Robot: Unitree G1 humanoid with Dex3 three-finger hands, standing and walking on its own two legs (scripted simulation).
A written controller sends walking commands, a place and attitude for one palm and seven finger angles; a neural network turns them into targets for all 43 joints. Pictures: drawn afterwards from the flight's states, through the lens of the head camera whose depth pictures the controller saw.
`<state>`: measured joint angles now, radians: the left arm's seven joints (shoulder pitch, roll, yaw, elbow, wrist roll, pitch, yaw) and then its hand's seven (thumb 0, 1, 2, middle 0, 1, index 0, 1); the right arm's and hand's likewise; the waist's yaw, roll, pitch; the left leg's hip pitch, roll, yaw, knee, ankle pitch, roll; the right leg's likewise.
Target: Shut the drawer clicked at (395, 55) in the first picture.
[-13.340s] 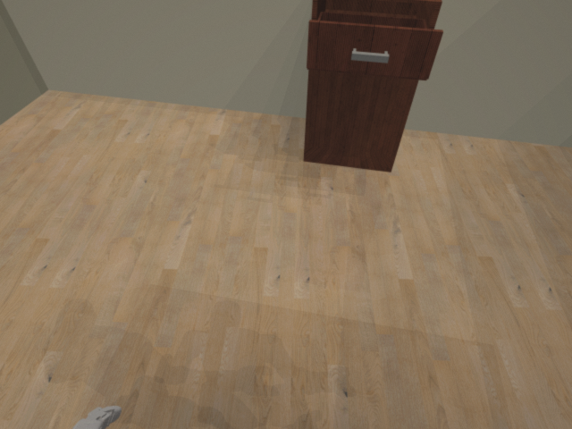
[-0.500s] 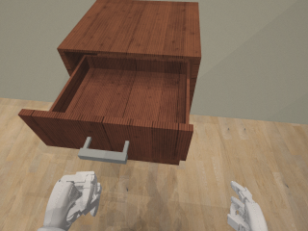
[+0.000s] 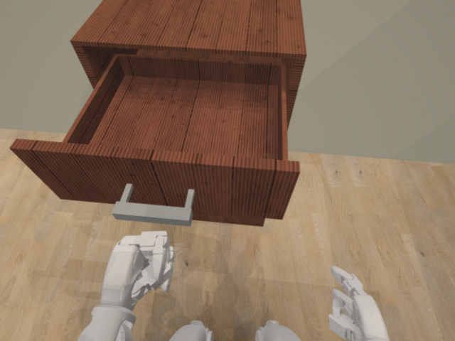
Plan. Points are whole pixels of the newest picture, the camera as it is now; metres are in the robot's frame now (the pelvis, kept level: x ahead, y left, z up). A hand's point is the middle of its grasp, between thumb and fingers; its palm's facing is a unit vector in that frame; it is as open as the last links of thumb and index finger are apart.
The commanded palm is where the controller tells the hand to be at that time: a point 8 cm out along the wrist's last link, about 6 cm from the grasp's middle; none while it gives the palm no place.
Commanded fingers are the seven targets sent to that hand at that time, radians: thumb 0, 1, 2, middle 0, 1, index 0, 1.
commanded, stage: bring the fist close to the handle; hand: left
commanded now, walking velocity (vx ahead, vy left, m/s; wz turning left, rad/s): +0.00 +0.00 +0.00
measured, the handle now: (156, 202) +0.33 +0.13 +0.06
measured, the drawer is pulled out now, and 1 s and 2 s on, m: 0.28 0.27 0.14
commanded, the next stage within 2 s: push the drawer shut in 0.40 s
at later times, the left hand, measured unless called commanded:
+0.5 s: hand (164, 263) +0.24 +0.11 +0.06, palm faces -0.06 -1.00 -0.03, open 3.3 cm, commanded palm +0.22 +0.16 +0.06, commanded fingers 0.00 0.90 0.90 -1.40 -1.60 -1.40 -1.60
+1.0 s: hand (173, 246) +0.26 +0.10 +0.05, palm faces -0.11 -0.99 -0.06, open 3.2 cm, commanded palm +0.27 +0.15 +0.06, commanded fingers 0.00 0.90 0.90 -1.40 -1.60 -1.40 -1.60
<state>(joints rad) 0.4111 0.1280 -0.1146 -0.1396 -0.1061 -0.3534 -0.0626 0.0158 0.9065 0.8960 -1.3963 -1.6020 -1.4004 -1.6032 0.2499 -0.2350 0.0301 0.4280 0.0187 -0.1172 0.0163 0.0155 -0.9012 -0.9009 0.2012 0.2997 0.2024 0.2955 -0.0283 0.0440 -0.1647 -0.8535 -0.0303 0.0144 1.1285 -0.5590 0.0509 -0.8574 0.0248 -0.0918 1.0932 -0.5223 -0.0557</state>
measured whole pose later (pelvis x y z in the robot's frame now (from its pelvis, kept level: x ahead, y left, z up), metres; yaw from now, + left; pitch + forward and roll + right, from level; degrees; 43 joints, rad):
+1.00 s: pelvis +0.00 -0.01 +0.00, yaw +1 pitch +17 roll -1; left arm 0.21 0.18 -0.09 0.01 -0.12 -0.36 -0.03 0.03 0.81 0.91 -1.40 -1.60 -1.40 -1.60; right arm 0.24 -0.25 0.03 0.47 0.02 -0.07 0.00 0.01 -0.90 -0.90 0.20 0.30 0.20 0.30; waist -0.04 0.05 -0.15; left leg -0.88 -0.02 -0.01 1.14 -0.55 0.04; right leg -0.87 0.03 -0.11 1.10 -0.52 -0.07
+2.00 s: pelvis -0.01 +0.00 +0.01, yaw -1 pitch +18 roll -1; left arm -0.47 0.18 0.07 0.71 -0.10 -0.41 0.01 0.04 0.78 0.89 -1.40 -1.60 -1.40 -1.60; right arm 0.28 -0.25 0.02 0.61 0.01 -0.03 0.02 0.01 -0.90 -0.90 0.20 0.30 0.20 0.30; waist -0.10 0.03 -0.13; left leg -0.89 -0.02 0.04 1.07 -0.50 0.06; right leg -0.91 0.03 -0.07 1.04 -0.46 -0.05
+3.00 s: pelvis -0.02 +0.00 -0.01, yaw -3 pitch +26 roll -2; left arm -1.01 0.37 0.30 1.26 0.00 -0.48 0.00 0.08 0.80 0.89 -1.40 -1.60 -1.40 -1.60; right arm 0.42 -0.26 0.03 0.63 -0.05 0.01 0.06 0.01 -0.90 -0.90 0.20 0.30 0.20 0.30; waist -0.24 0.05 -0.13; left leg -1.08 0.00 0.03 1.14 -0.51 0.06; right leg -1.09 0.05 -0.07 1.08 -0.45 -0.05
